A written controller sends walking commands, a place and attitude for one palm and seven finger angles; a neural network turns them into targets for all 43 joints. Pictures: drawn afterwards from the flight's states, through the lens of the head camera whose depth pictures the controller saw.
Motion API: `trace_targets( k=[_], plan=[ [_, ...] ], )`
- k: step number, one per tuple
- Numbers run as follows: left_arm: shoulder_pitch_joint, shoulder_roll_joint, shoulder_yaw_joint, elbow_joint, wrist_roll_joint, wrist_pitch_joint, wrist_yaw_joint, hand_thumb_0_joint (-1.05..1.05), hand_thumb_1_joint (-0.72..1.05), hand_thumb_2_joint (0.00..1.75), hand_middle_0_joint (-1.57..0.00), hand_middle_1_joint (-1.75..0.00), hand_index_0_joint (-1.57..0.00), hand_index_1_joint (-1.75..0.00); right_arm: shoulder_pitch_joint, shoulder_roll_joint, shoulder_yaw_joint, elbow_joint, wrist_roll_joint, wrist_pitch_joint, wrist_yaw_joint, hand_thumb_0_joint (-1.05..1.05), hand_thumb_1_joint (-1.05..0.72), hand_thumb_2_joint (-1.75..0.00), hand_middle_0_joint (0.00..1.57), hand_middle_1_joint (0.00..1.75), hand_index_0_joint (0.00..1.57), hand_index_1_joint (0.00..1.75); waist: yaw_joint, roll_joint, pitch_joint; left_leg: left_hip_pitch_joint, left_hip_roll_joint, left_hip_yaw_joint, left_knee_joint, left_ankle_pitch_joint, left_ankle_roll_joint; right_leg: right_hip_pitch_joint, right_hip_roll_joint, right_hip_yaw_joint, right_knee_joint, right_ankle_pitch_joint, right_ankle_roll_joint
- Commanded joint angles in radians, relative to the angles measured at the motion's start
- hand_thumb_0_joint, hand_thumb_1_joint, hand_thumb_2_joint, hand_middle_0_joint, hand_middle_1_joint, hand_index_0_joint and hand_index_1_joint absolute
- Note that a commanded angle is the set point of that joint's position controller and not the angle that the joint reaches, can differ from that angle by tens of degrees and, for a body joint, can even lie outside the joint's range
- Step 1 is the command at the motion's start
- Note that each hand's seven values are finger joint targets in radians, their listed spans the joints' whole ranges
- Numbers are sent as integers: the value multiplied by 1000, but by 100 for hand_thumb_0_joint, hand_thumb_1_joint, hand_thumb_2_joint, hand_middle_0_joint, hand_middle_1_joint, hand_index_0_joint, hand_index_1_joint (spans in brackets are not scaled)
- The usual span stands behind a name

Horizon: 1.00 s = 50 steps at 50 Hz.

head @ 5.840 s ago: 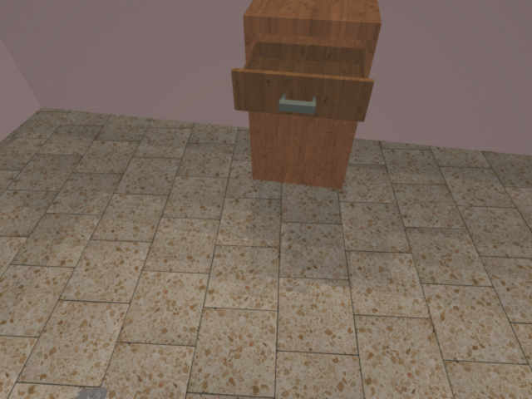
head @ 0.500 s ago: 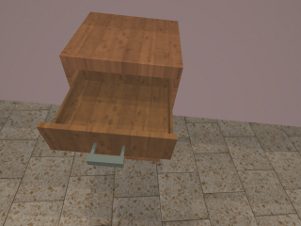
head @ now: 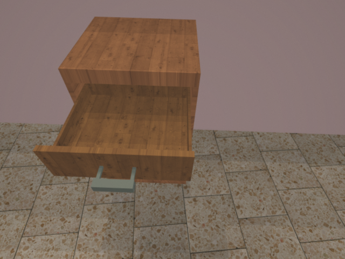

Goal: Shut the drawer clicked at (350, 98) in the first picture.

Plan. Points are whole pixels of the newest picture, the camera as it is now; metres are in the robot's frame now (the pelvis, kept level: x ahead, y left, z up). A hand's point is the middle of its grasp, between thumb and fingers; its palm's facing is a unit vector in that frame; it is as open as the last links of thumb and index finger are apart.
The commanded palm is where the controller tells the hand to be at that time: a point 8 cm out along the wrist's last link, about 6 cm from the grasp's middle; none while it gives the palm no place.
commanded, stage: come to a stop and stand still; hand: left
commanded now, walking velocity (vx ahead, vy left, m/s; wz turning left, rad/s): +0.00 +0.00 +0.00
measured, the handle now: (115, 177) +0.34 +0.19 -0.07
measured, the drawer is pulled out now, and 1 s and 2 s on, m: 0.30 0.30 0.30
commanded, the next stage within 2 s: look again from close up in 0.32 s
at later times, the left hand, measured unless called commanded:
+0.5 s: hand out of the picture -0.01 +0.16 -0.18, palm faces +0.00 -0.98 -0.22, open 7.4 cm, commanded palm none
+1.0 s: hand out of the picture +0.10 +0.17 -0.17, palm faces +0.00 -0.97 -0.23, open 7.3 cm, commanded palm +0.14 +0.22 -0.07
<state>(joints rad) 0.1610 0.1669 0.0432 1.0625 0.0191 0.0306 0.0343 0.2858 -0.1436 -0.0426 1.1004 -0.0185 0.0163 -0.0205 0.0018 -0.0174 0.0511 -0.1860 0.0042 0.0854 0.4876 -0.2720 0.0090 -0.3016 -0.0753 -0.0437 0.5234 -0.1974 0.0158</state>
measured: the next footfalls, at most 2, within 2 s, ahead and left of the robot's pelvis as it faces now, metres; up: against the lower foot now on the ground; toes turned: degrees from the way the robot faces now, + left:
none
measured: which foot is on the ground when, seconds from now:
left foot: down 0.00-1.00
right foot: down 0.00-1.00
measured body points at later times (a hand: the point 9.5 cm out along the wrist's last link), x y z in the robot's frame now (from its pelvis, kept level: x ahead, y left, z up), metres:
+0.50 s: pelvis +0.01 -0.01 -0.01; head +0.02 -0.02 +0.44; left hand -0.01 +0.22 -0.16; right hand +0.04 -0.25 -0.16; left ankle +0.00 +0.11 -0.74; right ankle +0.05 -0.13 -0.74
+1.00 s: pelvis +0.05 +0.00 +0.00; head +0.07 -0.01 +0.45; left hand +0.10 +0.23 -0.15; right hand +0.06 -0.23 -0.16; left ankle +0.00 +0.11 -0.74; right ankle +0.06 -0.13 -0.74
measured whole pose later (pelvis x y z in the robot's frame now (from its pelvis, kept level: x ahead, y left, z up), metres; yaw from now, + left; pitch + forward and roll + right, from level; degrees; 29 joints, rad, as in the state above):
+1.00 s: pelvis +0.05 +0.00 +0.00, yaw +0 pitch -1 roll +0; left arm 0.21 0.17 -0.01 1.02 0.01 -0.01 0.05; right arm 0.23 -0.16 -0.01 1.11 -0.01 -0.01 -0.01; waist -0.02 0.01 0.06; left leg -0.13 0.01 0.05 0.47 -0.33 0.00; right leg -0.25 -0.05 -0.04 0.52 -0.26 0.02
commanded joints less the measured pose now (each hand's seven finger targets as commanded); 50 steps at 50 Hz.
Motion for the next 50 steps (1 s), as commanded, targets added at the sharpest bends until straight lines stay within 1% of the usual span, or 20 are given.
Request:
trace_targets(
  k=[1, 3, 8, 12, 13, 14, 15, 16, 18, 20, 22, 25, 26, 28, 31, 34, 37, 42, 49, 50],
  plan=[
    [88, 64, 11, -16, 6, -10, 2, 0, 90, 90, -20, -30, -20, -30, -8, -113, -9, -51, 3, -27, -9, 0, -90, -90, 20, 30, 20, 30, 47, 119, 7, -158, 171, -176, -270, -11, 51, 116, 0, 13, -5, 3, -16],
    [111, 75, 6, 1, 5, -18, 0, 0, 90, 90, -20, -30, -20, -30, 5, -106, -7, -42, 6, -29, -8, 0, -90, -90, 20, 30, 20, 30, 43, 107, -9, -117, 147, -149, -253, -16, 41, 120, -7, 27, -57, 24, -16],
    [129, 79, -4, 24, 2, -31, 1, 0, 90, 90, -20, -30, -20, -30, 48, -83, -3, -20, 7, -22, -4, 0, -90, -90, 20, 30, 20, 30, 15, 9, 45, -87, 104, -110, -230, -94, 12, 63, -22, 80, -164, -26, -24],
    [150, 70, -11, 42, 0, -39, 2, 0, 90, 90, -20, -30, -20, -30, 77, -72, 7, -3, 8, -24, -5, 0, -90, -90, 20, 30, 20, 30, 1, 1, 46, -46, 97, -93, -221, -62, 7, 34, -29, 99, -198, -57, -24],
    [114, 216, -29, -55, 1, -64, -8, 0, 90, 90, -20, -30, -20, -30, -17, -169, -19, -121, -34, -20, 8, 0, -90, -90, 20, 30, 20, 30, -39, 62, 101, -104, 12, -87, -208, 12, 27, -26, 42, 50, 2, -55, -62],
    [165, 151, -23, -46, 5, -39, 1, 0, 90, 90, -20, -30, -20, -30, -51, -175, -30, -116, -18, -39, 2, 0, -90, -90, 20, 30, 20, 30, 20, 110, 34, -165, 144, -129, -194, -253, 34, 10, 7, 45, -11, -214, -53],
    [198, 117, -36, -54, 13, -34, 3, 0, 90, 90, -20, -30, -20, -30, -75, -137, -23, -134, -11, -31, 7, 0, -90, -90, 20, 30, 20, 30, 23, 93, -17, -218, 115, -127, -168, -280, 41, 54, 5, 54, -29, -179, -47],
    [219, 114, -37, -50, 12, -40, 6, 0, 90, 90, -20, -30, -20, -30, -81, -127, -18, -135, -11, -21, 10, 0, -90, -90, 20, 30, 20, 30, 24, 12, -34, -209, 74, -94, -97, -226, 31, 53, -8, 95, -81, -221, -49],
    [178, 158, -33, -75, 9, -46, 9, 0, 90, 90, -20, -30, -20, -30, -9, -110, -11, -128, -7, -4, 16, 0, -90, -90, 20, 30, 20, 30, -24, -112, -33, -94, 22, -63, 34, -169, 12, -95, -83, 227, -219, -426, -77],
    [132, 149, -25, -93, 7, -44, 16, 0, 90, 90, -20, -30, -20, -30, 68, -93, -12, -101, -4, 2, 15, 0, -90, -90, 20, 30, 20, 30, -60, -134, -32, -17, 13, -56, 103, -113, 10, -195, -106, 236, -252, -455, -79],
    [112, 140, -19, -101, 6, -43, 18, 0, 90, 90, -20, -30, -20, -30, 96, -92, -10, -90, -1, -5, 13, 0, -90, -90, 20, 30, 20, 30, -68, -65, -13, -11, 26, -74, 65, -105, 14, -215, -85, 196, -219, -409, -70],
    [146, 109, -27, -91, 1, -44, 14, 0, 90, 90, -20, -30, -20, -30, 52, -111, -2, -93, -1, -22, 11, 0, -90, -90, 20, 30, 20, 30, -27, 84, 24, -114, 86, -147, -91, -140, 34, -104, -12, 109, -110, -254, -45],
    [163, 101, -29, -82, 0, -47, 13, 0, 90, 90, -20, -30, -20, -30, 29, -116, 2, -96, 1, -27, 9, 0, -90, -90, 20, 30, 20, 30, -12, 95, 32, -145, 98, -159, -111, -131, 33, -60, -7, 94, -97, -190, -41],
    [174, 105, -32, -73, -1, -51, 13, 0, 90, 90, -20, -30, -20, -30, 18, -119, 9, -91, 4, -34, 8, 0, -90, -90, 20, 30, 20, 30, 0, 56, 19, -136, 101, -157, -115, -45, 32, 4, -10, 90, -92, -89, -41],
    [168, 100, -30, -71, -6, -60, 16, 0, 90, 90, -20, -30, -20, -30, 36, -121, 15, -72, 7, -45, 5, 0, -90, -90, 20, 30, 20, 30, -5, 24, -44, -57, 97, -135, -72, 152, 26, 61, -28, 78, -62, 85, -42],
    [154, 106, -27, -73, -8, -58, 19, 0, 90, 90, -20, -30, -20, -30, 27, -130, 15, -56, 7, -45, 1, 0, -90, -90, 20, 30, 20, 30, -2, 44, -58, -20, 104, -127, -58, 279, 22, 92, -34, 62, -40, 180, -43],
    [141, 112, -24, -73, -7, -56, 21, 0, 90, 90, -20, -30, -20, -30, 21, -123, 15, -42, 8, -40, 0, 0, -90, -90, 20, 30, 20, 30, -4, 0, -40, -18, 97, -119, -58, 254, 16, 98, -44, 63, -49, 192, -42],
    [122, 120, -24, -78, -7, -54, 22, 0, 90, 90, -20, -30, -20, -30, 9, -122, 16, -25, 8, -36, 2, 0, -90, -90, 20, 30, 20, 30, -6, 1, -28, 0, 93, -110, -71, 230, 13, 100, -49, 70, -62, 189, -42],
    [118, 116, -23, -71, -6, -52, 22, 0, 90, 90, -20, -30, -20, -30, 2, -127, 16, -9, 9, -40, -1, 0, -90, -90, 20, 30, 20, 30, -4, 24, -40, 42, 102, -106, -83, 295, 15, 113, -45, 63, -60, 223, -39],
    [211, 146, -11, -11, -6, -63, 48, 0, 90, 90, -20, -30, -20, -30, -65, -158, 8, -83, 17, -45, 1, 0, -90, -90, 20, 30, 20, 30, 36, -100, -54, -42, 128, -62, 104, 285, -14, 164, -92, 109, -58, 545, -35]
  ],
)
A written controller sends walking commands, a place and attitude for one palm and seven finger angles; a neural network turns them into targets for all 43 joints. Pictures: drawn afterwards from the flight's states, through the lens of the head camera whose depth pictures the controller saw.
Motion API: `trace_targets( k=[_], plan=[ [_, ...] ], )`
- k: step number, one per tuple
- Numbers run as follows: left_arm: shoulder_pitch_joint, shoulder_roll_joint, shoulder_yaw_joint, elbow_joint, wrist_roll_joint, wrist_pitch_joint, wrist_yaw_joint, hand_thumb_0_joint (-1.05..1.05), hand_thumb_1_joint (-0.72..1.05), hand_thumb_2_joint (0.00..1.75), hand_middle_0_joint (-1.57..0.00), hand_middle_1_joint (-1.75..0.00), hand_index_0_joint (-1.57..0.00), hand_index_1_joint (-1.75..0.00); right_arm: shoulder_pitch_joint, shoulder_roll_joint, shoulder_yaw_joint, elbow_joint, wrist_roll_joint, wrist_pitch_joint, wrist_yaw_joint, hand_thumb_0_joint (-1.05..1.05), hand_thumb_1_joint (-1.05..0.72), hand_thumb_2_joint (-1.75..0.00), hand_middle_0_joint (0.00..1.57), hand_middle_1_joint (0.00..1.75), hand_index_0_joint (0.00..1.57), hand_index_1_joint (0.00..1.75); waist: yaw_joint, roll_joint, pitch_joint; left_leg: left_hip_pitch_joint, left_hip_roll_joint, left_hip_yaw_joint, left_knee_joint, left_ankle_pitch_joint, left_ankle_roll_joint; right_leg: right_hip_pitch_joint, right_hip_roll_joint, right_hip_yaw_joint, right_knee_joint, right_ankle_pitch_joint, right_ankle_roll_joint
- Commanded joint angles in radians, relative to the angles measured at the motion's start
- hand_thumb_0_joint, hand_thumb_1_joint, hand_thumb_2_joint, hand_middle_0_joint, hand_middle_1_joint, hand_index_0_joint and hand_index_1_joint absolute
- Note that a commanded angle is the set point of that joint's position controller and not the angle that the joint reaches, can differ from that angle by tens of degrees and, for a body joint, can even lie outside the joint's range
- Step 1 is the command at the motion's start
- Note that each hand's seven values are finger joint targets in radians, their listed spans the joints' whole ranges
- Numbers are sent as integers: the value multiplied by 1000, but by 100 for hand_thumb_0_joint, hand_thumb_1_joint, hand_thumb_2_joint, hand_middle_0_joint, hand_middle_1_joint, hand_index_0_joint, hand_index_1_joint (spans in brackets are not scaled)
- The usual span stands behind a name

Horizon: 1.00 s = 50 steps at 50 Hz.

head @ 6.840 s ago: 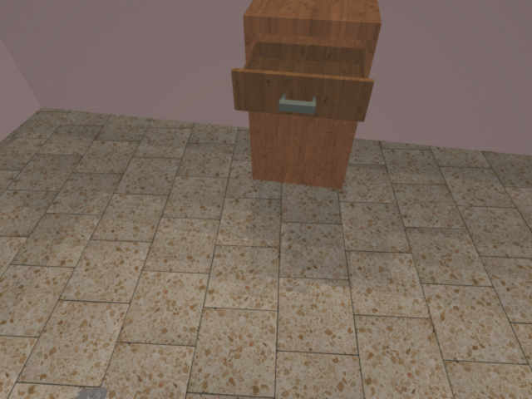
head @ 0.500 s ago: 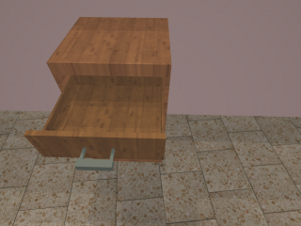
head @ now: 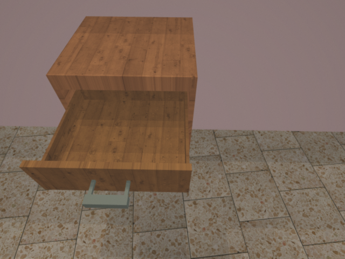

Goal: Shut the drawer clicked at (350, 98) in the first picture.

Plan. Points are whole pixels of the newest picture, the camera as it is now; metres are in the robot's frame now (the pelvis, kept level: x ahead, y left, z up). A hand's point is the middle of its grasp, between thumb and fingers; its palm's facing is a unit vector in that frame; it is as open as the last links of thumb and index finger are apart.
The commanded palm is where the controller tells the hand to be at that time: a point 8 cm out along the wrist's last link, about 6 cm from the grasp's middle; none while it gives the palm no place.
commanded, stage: raise the hand and make a fist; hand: left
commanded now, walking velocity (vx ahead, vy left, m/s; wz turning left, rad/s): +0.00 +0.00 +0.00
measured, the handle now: (108, 192) +0.29 +0.19 -0.07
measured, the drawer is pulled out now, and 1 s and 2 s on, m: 0.30 0.30 0.30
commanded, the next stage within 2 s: bring the fist close to the handle in 1.90 s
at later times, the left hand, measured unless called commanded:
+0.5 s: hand out of the picture +0.12 +0.15 -0.04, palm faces +0.03 -1.00 -0.04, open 5.6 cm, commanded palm +0.09 +0.22 -0.04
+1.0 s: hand out of the picture +0.13 +0.16 -0.01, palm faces +0.03 -1.00 -0.05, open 3.3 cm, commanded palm +0.09 +0.21 +0.00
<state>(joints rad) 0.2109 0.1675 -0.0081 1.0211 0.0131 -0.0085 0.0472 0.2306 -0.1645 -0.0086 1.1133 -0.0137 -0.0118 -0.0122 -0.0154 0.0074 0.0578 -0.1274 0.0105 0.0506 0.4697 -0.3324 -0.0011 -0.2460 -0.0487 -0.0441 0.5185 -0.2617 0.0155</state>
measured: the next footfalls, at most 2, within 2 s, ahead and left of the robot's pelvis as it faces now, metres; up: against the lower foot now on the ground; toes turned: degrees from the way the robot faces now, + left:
none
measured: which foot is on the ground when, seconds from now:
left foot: down 0.00-1.00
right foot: down 0.00-1.00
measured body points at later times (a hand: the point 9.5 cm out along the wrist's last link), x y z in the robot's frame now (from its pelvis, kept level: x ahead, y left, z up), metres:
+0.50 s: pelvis -0.05 -0.03 -0.10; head +0.01 -0.03 +0.35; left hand +0.12 +0.20 -0.04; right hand +0.23 -0.23 -0.13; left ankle -0.05 +0.12 -0.74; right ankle +0.01 -0.13 -0.74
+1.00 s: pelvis -0.04 -0.01 -0.07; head +0.01 -0.01 +0.37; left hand +0.12 +0.21 +0.00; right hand +0.14 -0.25 -0.14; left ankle -0.05 +0.12 -0.74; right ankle +0.01 -0.13 -0.74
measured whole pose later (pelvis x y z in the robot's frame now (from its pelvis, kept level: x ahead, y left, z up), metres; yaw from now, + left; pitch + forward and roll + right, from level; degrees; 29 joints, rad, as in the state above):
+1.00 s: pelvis -0.04 -0.01 -0.07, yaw +3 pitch +12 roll -1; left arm 0.63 0.18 0.08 -0.21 -0.22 -0.41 -0.20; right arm 0.26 -0.24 -0.05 0.52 0.03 -0.26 -0.04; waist -0.02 0.02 -0.12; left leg -0.76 0.03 -0.02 1.09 -0.54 -0.01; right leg -0.82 -0.06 -0.09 1.05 -0.44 -0.01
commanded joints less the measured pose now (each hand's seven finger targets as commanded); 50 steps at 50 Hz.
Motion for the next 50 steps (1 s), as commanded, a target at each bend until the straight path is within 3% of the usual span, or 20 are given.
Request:
trace_targets(
  k=[1, 2, 3, 4, 5, 7, 8, 9, 11, 13, 17, 19, 22, 25, 27, 28, 30, 33, 40, 50],
  plan=[
    [-631, 413, 269, -1533, -156, -242, 34, 0, 90, 90, -22, -32, -22, -32, -7, -260, -58, -444, 55, -187, -31, 0, -90, -90, 20, 30, 20, 30, -31, 118, -580, 78, -5, -55, -30, 530, 15, 210, -22, 42, 32, 574, -70],
    [-4, 290, 200, -1220, -77, -191, 51, 0, 90, 90, -24, -34, -24, -34, -48, -183, -44, -407, 19, -282, -69, 0, -90, -90, 20, 30, 20, 30, 60, 305, -505, 159, 39, -60, -49, 738, -3, 146, 20, 1, 74, 328, -83],
    [286, 16, 42, -1037, -138, -64, 70, 0, 90, 90, -26, -37, -26, -37, -84, -148, -39, -389, 39, -314, -56, 0, -90, -90, 20, 30, 20, 30, 17, 252, -323, 65, 45, -63, -40, 754, -52, -8, 22, -72, 70, 109, -55],
    [227, -62, -8, -1033, -144, -64, 47, 0, 90, 90, -28, -39, -28, -39, -22, -154, -45, -367, 42, -324, -38, 0, -90, -90, 20, 30, 20, 30, -22, 116, -163, -12, 49, -71, -4, 672, -45, -99, 25, -74, 55, 106, -36],
    [239, -24, 50, -1051, -159, -113, 21, 0, 90, 90, -30, -41, -30, -41, -51, -177, -75, -420, 29, -336, -27, 0, -90, -90, 20, 30, 20, 30, -9, 31, -66, -122, 45, -88, 44, 554, -32, -145, 25, -85, 44, 108, -34],
    [441, -26, 100, -967, -179, -242, -62, 0, 90, 90, -34, -45, -34, -45, -67, -190, -94, -491, 13, -338, -12, 0, -90, -90, 20, 30, 20, 30, 24, -168, -119, -292, 12, -62, 147, 372, -15, -164, 35, -100, 117, 177, -29],
    [539, -30, 116, -949, -183, -317, -109, 0, 90, 90, -36, -47, -36, -47, -79, -188, -97, -525, 15, -337, 2, 0, -90, -90, 20, 30, 20, 30, 52, -142, -153, -335, 3, -46, 189, 359, -21, -165, 33, -96, 174, 191, -36],
    [511, -41, 89, -996, -191, -383, -146, 0, 90, 90, -38, -50, -38, -50, -86, -188, -91, -561, 12, -342, 12, 0, -90, -90, 20, 30, 20, 30, 56, -149, -202, -386, -9, -36, 235, 297, -19, -202, 39, -91, 232, 165, -38],
    [403, 19, 136, -1146, -207, -524, -186, 0, 90, 90, -42, -54, -42, -54, -97, -183, -96, -618, 4, -360, 12, 0, -90, -90, 20, 30, 20, 30, 58, -51, -297, -457, -17, -24, 321, 188, -12, -271, 35, -56, 318, 78, -41],
    [346, 50, 151, -1206, -208, -630, -209, 0, 90, 90, -46, -58, -46, -58, -93, -176, -88, -632, 3, -365, 19, 0, -90, -90, 20, 30, 20, 30, 40, 57, -285, -527, -19, -32, 397, 109, -12, -388, 33, -36, 384, -3, -49],
    [283, 58, 146, -1214, -221, -779, -307, 0, 90, 90, -54, -67, -54, -67, -112, -180, -88, -685, 15, -362, 15, 0, -90, -90, 20, 30, 20, 30, 9, -20, -304, -717, -22, -45, 557, -45, 3, -526, 26, 34, 457, -171, -51],
    [293, 79, 144, -1244, -237, -720, -350, 0, 90, 90, -58, -71, -58, -71, -95, -189, -86, -723, 34, -351, 9, 0, -90, -90, 20, 30, 20, 30, 14, 41, -364, -717, -25, -34, 570, -75, 14, -498, 18, 67, 436, -209, -51],
    [287, 130, 169, -1306, -274, -560, -386, 0, 90, 90, -64, -78, -64, -78, -98, -189, -79, -782, 64, -320, -19, 0, -90, -90, 20, 30, 20, 30, 18, -7, -375, -758, -29, -32, 569, -113, 25, -415, 10, 113, 363, -296, -37],
    [295, 160, 226, -1391, -291, -441, -366, 0, 90, 90, -70, -84, -70, -84, -81, -166, -75, -790, 71, -285, -39, 0, -90, -90, 20, 30, 20, 30, 23, 1, -437, -731, -24, -34, 572, -20, 28, -318, 9, 117, 353, -173, -27],
    [308, 136, 225, -1395, -292, -409, -342, 0, 90, 90, -74, -88, -74, -88, -83, -149, -67, -785, 65, -277, -44, 0, -90, -90, 20, 30, 20, 30, 21, -22, -423, -732, -20, -43, 566, 10, 26, -309, 11, 102, 355, -118, -22],
    [311, 158, 261, -1361, -293, -401, -328, 0, 90, 90, -76, -91, -76, -91, -92, -145, -67, -774, 64, -271, -48, 0, -90, -90, 20, 30, 20, 30, 20, -55, -412, -743, -17, -47, 571, 12, 24, -302, 11, 105, 350, -110, -18],
    [320, 150, 274, -1326, -299, -408, -321, 0, 90, 90, -80, -95, -80, -95, -94, -137, -62, -756, 59, -273, -49, 0, -90, -90, 20, 30, 20, 30, 22, -49, -381, -753, -17, -56, 556, 8, 18, -309, 7, 97, 348, -115, -18],
    [343, 142, 251, -1285, -292, -425, -329, 0, 90, 90, -86, -101, -86, -101, -111, -146, -59, -747, 57, -288, -49, 0, -90, -90, 20, 30, 20, 30, 16, -56, -331, -744, -18, -58, 537, -26, 21, -342, 4, 94, 318, -203, -17],
    [392, 134, 214, -1368, -297, -458, -323, 0, 90, 90, -100, -117, -100, -117, -77, -157, -63, -754, 59, -325, -45, 0, -90, -90, 20, 30, 20, 30, 22, -36, -342, -698, -27, -59, 484, -62, 23, -356, 5, 67, 301, -297, -23],
    [482, 83, 118, -1475, -230, -454, -223, 0, 90, 90, -120, -138, -120, -138, -60, -166, -61, -787, 51, -301, -30, 0, -90, -90, 20, 30, 20, 30, 21, 29, -324, -597, -17, -68, 417, -3, 22, -378, 30, -36, 364, -131, -35]
  ],
)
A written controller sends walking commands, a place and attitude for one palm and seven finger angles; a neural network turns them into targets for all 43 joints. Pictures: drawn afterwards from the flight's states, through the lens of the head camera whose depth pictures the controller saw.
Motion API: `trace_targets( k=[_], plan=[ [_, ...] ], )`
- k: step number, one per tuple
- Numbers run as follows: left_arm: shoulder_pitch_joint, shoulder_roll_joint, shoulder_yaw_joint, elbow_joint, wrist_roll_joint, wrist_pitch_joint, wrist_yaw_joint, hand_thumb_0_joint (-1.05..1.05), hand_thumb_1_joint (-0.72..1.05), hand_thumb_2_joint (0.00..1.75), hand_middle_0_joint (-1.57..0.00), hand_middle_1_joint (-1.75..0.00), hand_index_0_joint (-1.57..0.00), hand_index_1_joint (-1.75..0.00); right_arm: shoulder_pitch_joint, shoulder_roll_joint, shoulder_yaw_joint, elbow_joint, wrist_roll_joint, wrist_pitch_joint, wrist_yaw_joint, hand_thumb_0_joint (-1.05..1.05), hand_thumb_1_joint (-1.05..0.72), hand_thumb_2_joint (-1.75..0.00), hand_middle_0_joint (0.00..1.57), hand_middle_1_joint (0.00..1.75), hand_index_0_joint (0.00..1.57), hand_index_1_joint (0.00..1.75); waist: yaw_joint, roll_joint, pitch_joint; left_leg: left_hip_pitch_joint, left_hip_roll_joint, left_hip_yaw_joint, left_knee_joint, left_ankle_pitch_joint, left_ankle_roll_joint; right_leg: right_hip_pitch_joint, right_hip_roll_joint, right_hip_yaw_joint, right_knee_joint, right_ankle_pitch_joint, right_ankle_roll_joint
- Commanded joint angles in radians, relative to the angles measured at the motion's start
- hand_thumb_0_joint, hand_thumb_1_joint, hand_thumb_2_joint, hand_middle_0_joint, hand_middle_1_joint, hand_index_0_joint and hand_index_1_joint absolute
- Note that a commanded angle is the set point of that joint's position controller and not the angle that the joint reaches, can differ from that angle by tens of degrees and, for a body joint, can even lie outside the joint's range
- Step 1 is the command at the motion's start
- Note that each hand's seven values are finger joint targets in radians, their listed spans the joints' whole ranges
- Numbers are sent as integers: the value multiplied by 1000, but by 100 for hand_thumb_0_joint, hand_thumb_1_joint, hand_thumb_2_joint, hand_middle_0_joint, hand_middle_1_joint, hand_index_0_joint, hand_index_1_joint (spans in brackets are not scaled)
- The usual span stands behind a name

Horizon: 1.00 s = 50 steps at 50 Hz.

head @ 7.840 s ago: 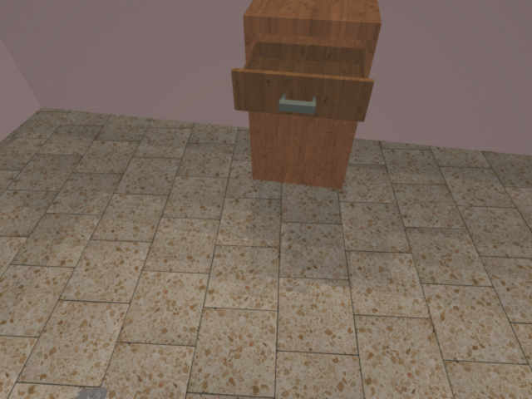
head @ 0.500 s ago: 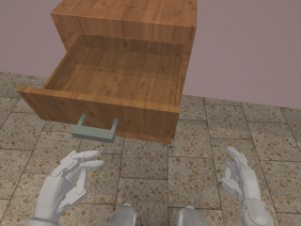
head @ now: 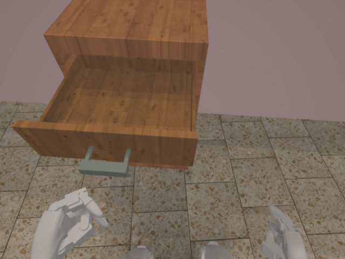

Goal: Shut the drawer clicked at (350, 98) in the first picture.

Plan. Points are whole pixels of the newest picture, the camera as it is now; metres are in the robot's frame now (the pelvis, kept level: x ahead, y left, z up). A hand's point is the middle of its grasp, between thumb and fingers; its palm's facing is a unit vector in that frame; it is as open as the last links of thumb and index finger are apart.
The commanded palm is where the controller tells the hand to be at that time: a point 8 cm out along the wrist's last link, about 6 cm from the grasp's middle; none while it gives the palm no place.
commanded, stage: raise the hand and make a fist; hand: left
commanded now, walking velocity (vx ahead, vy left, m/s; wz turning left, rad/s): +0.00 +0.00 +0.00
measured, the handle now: (106, 160) +0.35 +0.18 +0.00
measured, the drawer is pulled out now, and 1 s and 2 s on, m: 0.30 0.30 0.30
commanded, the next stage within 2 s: bring the fist close to the handle in 0.90 s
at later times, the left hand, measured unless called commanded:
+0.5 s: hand (87, 229) +0.17 +0.15 +0.10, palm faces +0.00 -1.00 -0.04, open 3.2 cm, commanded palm +0.12 +0.21 +0.10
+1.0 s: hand (86, 234) +0.16 +0.15 +0.10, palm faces +0.01 -1.00 -0.07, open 3.2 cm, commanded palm +0.12 +0.21 +0.10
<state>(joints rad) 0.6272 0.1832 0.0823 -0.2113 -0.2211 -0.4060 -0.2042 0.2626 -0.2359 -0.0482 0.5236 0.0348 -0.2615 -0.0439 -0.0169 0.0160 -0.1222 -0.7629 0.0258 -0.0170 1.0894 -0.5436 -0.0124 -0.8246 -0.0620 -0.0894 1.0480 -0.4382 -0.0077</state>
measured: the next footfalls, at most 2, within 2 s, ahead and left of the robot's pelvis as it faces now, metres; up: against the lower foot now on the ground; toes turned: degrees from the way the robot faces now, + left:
none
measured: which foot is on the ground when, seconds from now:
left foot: down 0.00-1.00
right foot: down 0.00-1.00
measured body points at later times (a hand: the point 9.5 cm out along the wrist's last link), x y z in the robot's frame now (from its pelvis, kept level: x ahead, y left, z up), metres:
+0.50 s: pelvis +0.02 +0.01 +0.01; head +0.06 +0.01 +0.46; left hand +0.16 +0.21 +0.10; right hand +0.23 -0.19 -0.04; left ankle +0.00 +0.13 -0.66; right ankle +0.04 -0.12 -0.66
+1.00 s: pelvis +0.02 +0.00 +0.01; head +0.05 -0.01 +0.46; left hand +0.16 +0.21 +0.10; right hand +0.21 -0.23 -0.05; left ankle +0.00 +0.13 -0.66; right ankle +0.04 -0.12 -0.66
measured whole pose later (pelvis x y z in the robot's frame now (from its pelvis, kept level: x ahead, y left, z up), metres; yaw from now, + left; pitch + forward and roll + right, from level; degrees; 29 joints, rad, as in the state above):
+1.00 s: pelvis +0.02 +0.00 +0.01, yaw +0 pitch +10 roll -1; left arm 0.79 0.19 0.05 -0.39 -0.21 -0.35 -0.18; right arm 0.25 -0.21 -0.01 0.46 0.05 -0.21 -0.03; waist 0.01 0.04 -0.14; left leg -0.68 0.03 -0.03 1.05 -0.55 -0.02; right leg -0.73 -0.06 -0.10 1.01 -0.45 -0.01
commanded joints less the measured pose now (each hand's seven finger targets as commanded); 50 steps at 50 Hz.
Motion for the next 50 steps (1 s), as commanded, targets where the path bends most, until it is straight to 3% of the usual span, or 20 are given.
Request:
trace_targets(
  k=[1, 3, 4, 5, 7, 10, 13, 19, 26, 30, 34, 38, 41, 46, 50],
  plan=[
    [64, 59, 10, -263, 6, -51, 31, 0, 90, 90, -122, -140, -122, -140, -94, -94, -18, -204, 1, -49, 5, 0, -90, -90, 20, 30, 20, 30, 19, 23, -139, 44, -32, -3, -206, 212, 32, 202, 44, 6, -165, 54, -11],
    [101, 72, 18, -271, 22, -36, 45, 0, 90, 90, -126, -145, -126, -145, -99, -93, -18, -211, 0, -36, 8, 0, -90, -90, 20, 30, 20, 30, 26, 4, -137, 49, -28, -8, -212, 236, 33, 215, 47, -2, -159, 81, -14],
    [113, 39, -18, -290, 25, -30, 44, 0, 90, 90, -128, -147, -128, -147, -90, -90, -15, -222, -1, -29, 11, 0, -90, -90, 20, 30, 20, 30, 20, 8, -136, 64, -27, -5, -212, 249, 33, 211, 50, -6, -157, 99, -11],
    [113, 61, 2, -299, 27, -24, 50, 0, 90, 90, -130, -149, -130, -149, -89, -88, -17, -224, 0, -22, 12, 0, -90, -90, 20, 30, 20, 30, 25, 7, -142, 63, -26, -7, -213, 263, 31, 221, 51, -8, -153, 117, -12],
    [124, 40, -32, -339, 34, -17, 52, 0, 90, 90, -134, -153, -134, -153, -90, -86, -11, -240, -2, -14, 16, 0, -90, -90, 20, 30, 20, 30, 20, 18, -128, 77, -23, -9, -215, 272, 29, 212, 52, -15, -149, 125, -11],
    [154, 60, -12, -366, 41, -7, 62, 0, 90, 90, -140, -160, -140, -160, -86, -79, -10, -245, -2, 3, 19, 0, -90, -90, 20, 30, 20, 30, 27, 31, -143, 92, -21, -8, -209, 313, 27, 227, 54, -15, -144, 166, -12],
    [156, 36, -55, -386, 49, 2, 59, 0, 90, 90, -140, -160, -140, -160, -90, -78, -1, -256, -1, 12, 22, 0, -90, -90, 20, 30, 20, 30, 15, 11, -109, 91, -18, -15, -210, 323, 29, 219, 56, -19, -144, 175, -11],
    [208, 32, -69, -453, 47, 17, 50, 0, 90, 90, -140, -160, -140, -160, -83, -72, 1, -275, 2, 14, 26, 0, -90, -90, 20, 30, 20, 30, 27, 25, -151, 113, -17, -17, -209, 370, 28, 248, 53, -19, -139, 207, -10],
    [236, 45, -48, -460, 41, 33, 58, 0, 90, 90, -140, -160, -140, -160, -88, -70, 0, -273, 9, 16, 21, 0, -90, -90, 20, 30, 20, 30, 25, 2, -109, 89, -21, -13, -220, 311, 28, 253, 52, -18, -161, 169, -9],
    [263, 40, -45, -447, 37, 27, 60, 0, 90, 90, -140, -160, -140, -160, -87, -69, -5, -271, 9, 12, 19, 0, -90, -90, 20, 30, 20, 30, 30, -21, -120, 83, -25, -8, -215, 310, 29, 265, 50, -10, -166, 180, -8],
    [281, 44, -39, -459, 37, 8, 64, 0, 90, 90, -140, -160, -140, -160, -91, -68, -6, -272, 9, 8, 18, 0, -90, -90, 20, 30, 20, 30, 36, -6, -122, 76, -29, 1, -211, 296, 31, 272, 47, -3, -168, 165, -10],
    [260, 71, -2, -426, 27, -9, 65, 0, 90, 90, -140, -160, -140, -160, -101, -70, -10, -258, 10, 8, 11, 0, -90, -90, 20, 30, 20, 30, 31, -40, -88, 41, -31, 2, -204, 244, 32, 269, 45, 20, -195, 112, -11],
    [245, 85, 24, -408, 14, -17, 50, 0, 90, 90, -140, -160, -140, -160, -97, -71, -9, -251, 13, 7, 5, 0, -90, -90, 20, 30, 20, 30, 31, -17, -91, 40, -33, 7, -205, 224, 30, 270, 43, 31, -206, 85, -11],
    [209, 72, 10, -403, -6, -20, 24, 0, 90, 90, -140, -160, -140, -160, -95, -75, -6, -242, 17, -8, 0, 0, -90, -90, 20, 30, 20, 30, 19, -5, -104, 56, -35, 5, -201, 222, 34, 268, 42, 40, -221, 79, -8],
    [195, 95, 50, -368, -16, -12, 14, 0, 90, 90, -140, -160, -140, -160, -98, -71, -9, -227, 19, -9, -4, 0, -90, -90, 20, 30, 20, 30, 19, -37, -99, 51, -35, 6, -199, 231, 32, 290, 39, 53, -238, 94, -5]
  ],
)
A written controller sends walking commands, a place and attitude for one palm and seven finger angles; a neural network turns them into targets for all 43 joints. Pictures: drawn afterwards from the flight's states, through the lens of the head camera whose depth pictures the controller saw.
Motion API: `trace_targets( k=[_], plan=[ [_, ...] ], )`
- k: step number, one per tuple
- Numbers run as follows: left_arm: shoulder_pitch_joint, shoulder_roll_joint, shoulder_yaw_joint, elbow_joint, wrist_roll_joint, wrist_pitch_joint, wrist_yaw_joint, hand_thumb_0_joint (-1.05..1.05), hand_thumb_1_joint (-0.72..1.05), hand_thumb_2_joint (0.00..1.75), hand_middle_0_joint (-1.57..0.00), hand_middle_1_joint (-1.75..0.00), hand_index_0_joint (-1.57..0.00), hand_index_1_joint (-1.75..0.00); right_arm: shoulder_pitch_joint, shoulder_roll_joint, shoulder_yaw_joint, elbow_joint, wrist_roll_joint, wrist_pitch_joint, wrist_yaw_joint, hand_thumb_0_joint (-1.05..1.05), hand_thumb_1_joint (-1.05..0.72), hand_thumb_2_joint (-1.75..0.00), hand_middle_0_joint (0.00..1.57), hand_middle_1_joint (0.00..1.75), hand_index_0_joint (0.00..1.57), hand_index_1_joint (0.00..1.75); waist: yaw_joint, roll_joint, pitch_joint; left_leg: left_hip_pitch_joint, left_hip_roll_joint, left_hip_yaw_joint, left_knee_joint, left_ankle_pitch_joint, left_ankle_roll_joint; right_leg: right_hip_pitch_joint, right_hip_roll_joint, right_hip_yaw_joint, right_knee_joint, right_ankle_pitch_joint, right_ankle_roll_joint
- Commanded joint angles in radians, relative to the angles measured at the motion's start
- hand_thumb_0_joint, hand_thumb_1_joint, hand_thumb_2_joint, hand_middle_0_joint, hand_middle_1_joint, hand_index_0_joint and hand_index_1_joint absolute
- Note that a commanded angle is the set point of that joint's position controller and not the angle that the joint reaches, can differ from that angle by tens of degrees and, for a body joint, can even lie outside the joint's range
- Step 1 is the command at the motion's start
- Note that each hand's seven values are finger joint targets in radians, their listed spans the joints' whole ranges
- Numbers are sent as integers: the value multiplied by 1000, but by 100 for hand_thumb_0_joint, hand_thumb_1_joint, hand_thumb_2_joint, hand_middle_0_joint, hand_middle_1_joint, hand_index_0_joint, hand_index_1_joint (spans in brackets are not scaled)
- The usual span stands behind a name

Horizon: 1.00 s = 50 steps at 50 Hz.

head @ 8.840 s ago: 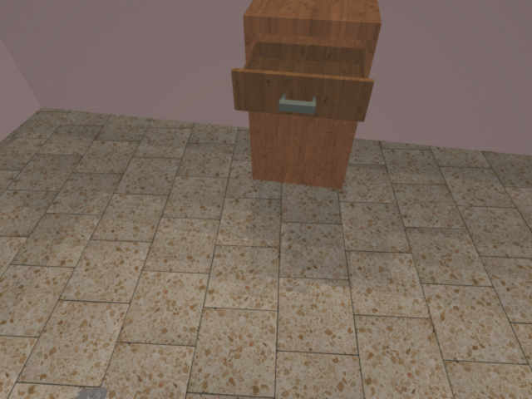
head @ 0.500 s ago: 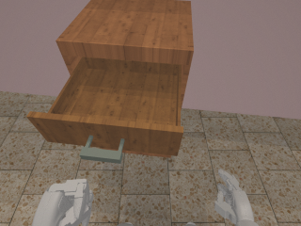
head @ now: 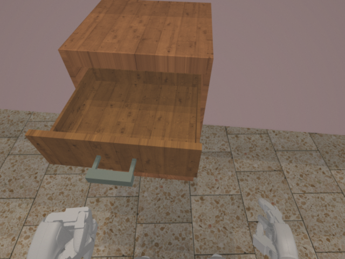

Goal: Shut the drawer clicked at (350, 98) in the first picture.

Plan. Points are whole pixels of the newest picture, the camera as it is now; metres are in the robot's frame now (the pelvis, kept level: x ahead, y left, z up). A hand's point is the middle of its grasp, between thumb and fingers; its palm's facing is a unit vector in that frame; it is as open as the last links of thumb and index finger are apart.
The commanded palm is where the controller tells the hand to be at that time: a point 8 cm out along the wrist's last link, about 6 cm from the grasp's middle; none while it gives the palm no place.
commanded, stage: bring the fist close to the handle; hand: left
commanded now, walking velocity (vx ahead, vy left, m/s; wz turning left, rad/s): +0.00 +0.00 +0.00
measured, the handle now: (113, 169) +0.33 +0.18 -0.01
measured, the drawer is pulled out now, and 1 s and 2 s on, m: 0.30 0.30 0.29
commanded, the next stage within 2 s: push the drawer shut in 1.40 s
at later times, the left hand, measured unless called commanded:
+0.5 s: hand (101, 229) +0.18 +0.16 +0.04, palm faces -0.03 -1.00 -0.03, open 3.2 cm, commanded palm +0.15 +0.21 +0.04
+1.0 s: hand (119, 211) +0.23 +0.14 -0.01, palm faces -0.05 -1.00 -0.05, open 3.2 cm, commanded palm +0.21 +0.20 -0.01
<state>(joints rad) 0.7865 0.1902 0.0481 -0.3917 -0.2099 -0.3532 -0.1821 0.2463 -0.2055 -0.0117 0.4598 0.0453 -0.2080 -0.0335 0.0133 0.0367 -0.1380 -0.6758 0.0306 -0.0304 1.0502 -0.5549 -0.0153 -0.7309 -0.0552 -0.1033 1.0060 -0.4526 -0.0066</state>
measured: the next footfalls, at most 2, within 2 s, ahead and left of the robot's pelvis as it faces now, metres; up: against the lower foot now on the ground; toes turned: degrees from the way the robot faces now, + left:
none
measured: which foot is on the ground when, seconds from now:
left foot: down 0.00-1.00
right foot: down 0.00-1.00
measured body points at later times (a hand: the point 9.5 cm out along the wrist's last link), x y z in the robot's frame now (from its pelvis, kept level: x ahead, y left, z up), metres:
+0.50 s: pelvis -0.01 +0.01 -0.02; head +0.05 +0.01 +0.43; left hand +0.17 +0.21 +0.05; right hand +0.18 -0.22 -0.08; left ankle -0.02 +0.13 -0.67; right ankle +0.03 -0.12 -0.67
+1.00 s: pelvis -0.01 +0.01 -0.05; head +0.08 +0.01 +0.39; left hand +0.23 +0.20 +0.00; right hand +0.17 -0.23 -0.13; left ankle -0.02 +0.13 -0.67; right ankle +0.03 -0.12 -0.67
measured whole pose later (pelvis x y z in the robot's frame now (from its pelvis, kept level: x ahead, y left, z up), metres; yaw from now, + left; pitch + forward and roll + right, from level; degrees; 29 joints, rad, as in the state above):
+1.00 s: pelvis -0.01 +0.01 -0.05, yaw -1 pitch +20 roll -1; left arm 0.36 0.18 0.02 -0.06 -0.15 -0.42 -0.11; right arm 0.22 -0.23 0.01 0.46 0.00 -0.15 -0.01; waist -0.03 0.02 -0.17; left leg -1.01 0.02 -0.02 1.28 -0.62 -0.01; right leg -1.07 -0.07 -0.08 1.23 -0.50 0.00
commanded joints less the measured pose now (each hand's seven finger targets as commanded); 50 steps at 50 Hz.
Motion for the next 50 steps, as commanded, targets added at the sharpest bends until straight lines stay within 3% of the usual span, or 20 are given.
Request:
trace_targets(
  k=[1, 5, 8, 10, 12, 14, 18, 21, 25, 30, 33, 35, 40, 43, 46, 50],
  plan=[
    [38, 80, 84, -153, -28, -61, -13, 0, 90, 90, -140, -160, -140, -160, -84, -102, -43, -160, 7, -61, -17, 0, -90, -90, 20, 30, 20, 30, -11, -59, -65, -45, -40, 20, -160, 233, 34, 186, 33, 67, -198, 94, -7],
    [-32, 59, 68, -98, -33, -73, -28, 0, 90, 90, -140, -160, -140, -160, -84, -110, -41, -152, 2, -63, -18, 0, -90, -90, 20, 30, 20, 30, -24, -55, -45, -60, -43, 17, -150, 212, 34, 151, 34, 67, -194, 61, -6],
    [-44, 76, 81, -89, -28, -89, -29, 0, 90, 90, -140, -160, -140, -160, -86, -116, -44, -148, -3, -68, -13, 0, -90, -90, 20, 30, 20, 30, -16, -28, -88, -56, -42, 14, -140, 241, 34, 152, 37, 58, -163, 104, -10],
    [-98, 78, 76, -84, -24, -100, -29, 0, 90, 90, -140, -160, -140, -160, -75, -119, -42, -145, -5, -67, -12, 0, -90, -90, 20, 30, 20, 30, -26, -33, -100, -66, -42, 12, -134, 231, 32, 136, 38, 54, -149, 91, -10],
    [-117, 60, 52, -89, -22, -112, -26, 0, 90, 90, -140, -160, -140, -160, -75, -118, -41, -148, -8, -73, -10, 0, -90, -90, 20, 30, 20, 30, -24, 7, -107, -61, -43, 11, -129, 232, 31, 117, 38, 48, -133, 94, -13],
    [-91, 59, 61, -60, -15, -110, -17, 0, 90, 90, -140, -160, -140, -160, -73, -119, -45, -147, -10, -67, -7, 0, -90, -90, 20, 30, 20, 30, -18, -16, -139, -68, -42, 9, -123, 257, 31, 124, 41, 41, -113, 127, -14],
    [-107, 73, 73, -29, -2, -104, -2, 0, 90, 90, -140, -160, -140, -160, -85, -123, -48, -148, -13, -51, -5, 0, -90, -90, 20, 30, 20, 30, -14, -17, -138, -95, -39, 8, -113, 261, 30, 102, 43, 34, -89, 133, -16],
    [-138, 41, 34, -37, 3, -107, 7, 0, 90, 90, -140, -160, -140, -160, -75, -122, -46, -153, -17, -47, 0, 0, -90, -90, 20, 30, 20, 30, -18, 1, -158, -94, -39, 5, -103, 282, 26, 82, 42, 25, -60, 154, -17],
    [-217, 53, 34, -7, 19, -121, 26, 0, 90, 90, -140, -160, -140, -160, -73, -130, -43, -151, -22, -36, -1, 0, -90, -90, 20, 30, 20, 30, -35, -26, -144, -146, -37, 2, -77, 225, 25, 26, 42, 30, -42, 91, -16],
    [-291, 30, -10, -11, 32, -136, 42, 0, 90, 90, -140, -160, -140, -160, -64, -138, -37, -158, -30, -36, 2, 0, -90, -90, 20, 30, 20, 30, -44, 11, -191, -157, -37, -4, -49, 211, 25, -28, 41, 29, -5, 70, -19],
    [-250, 48, 17, 25, 43, -126, 54, 0, 90, 90, -140, -160, -140, -160, -60, -141, -42, -160, -32, -24, 3, 0, -90, -90, 20, 30, 20, 30, -26, -14, -233, -169, -36, -3, -39, 254, 24, -10, 42, 26, 18, 113, -22],
    [-307, 43, 4, 36, 46, -117, 59, 0, 90, 90, -140, -160, -140, -160, -55, -142, -40, -160, -31, -15, 5, 0, -90, -90, 20, 30, 20, 30, -42, -16, -227, -182, -36, -2, -26, 239, 24, -31, 41, 29, 19, 108, -18],
    [-384, 31, -13, 65, 59, -120, 77, 0, 90, 90, -140, -160, -140, -160, -51, -147, -36, -160, -37, -4, 6, 0, -90, -90, 20, 30, 20, 30, -49, -8, -240, -206, -36, -5, -2, 226, 24, -73, 40, 30, 45, 94, -20],
    [-414, 65, 26, 102, 59, -126, 84, 0, 90, 90, -140, -160, -140, -160, -50, -151, -38, -153, -41, 3, 5, 0, -90, -90, 20, 30, 20, 30, -44, -33, -263, -244, -39, 0, 21, 214, 26, -62, 39, 43, 52, 90, -20],
    [-409, 55, 30, 122, 52, -133, 78, 0, 90, 90, -140, -160, -140, -160, -47, -149, -40, -152, -40, 9, 11, 0, -90, -90, 20, 30, 20, 30, -35, -16, -299, -242, -40, 7, 33, 242, 25, -55, 38, 46, 67, 131, -21],
    [-462, 56, 28, 150, 50, -141, 72, 0, 90, 90, -140, -160, -140, -160, -44, -155, -41, -141, -42, 15, 14, 0, -90, -90, 20, 30, 20, 30, -46, -18, -317, -259, -40, 7, 57, 254, 26, -71, 37, 50, 86, 153, -20]
  ],
)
